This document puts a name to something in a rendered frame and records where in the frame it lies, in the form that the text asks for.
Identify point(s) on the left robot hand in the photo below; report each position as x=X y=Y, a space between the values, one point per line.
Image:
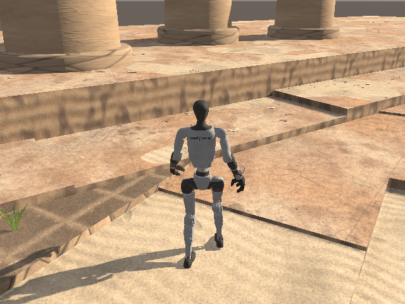
x=178 y=168

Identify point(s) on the robot right forearm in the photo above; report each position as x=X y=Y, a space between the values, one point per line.
x=234 y=168

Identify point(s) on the humanoid robot head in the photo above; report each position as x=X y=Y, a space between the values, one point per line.
x=201 y=109

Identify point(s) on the robot left upper arm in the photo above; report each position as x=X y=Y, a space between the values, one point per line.
x=181 y=134

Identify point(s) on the robot left forearm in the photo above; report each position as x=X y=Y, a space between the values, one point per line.
x=173 y=163

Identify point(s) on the robot right upper arm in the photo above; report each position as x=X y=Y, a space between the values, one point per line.
x=225 y=145

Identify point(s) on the right robot hand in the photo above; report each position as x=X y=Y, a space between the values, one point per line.
x=240 y=183

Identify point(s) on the robot right shin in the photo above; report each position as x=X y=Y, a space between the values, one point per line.
x=218 y=217

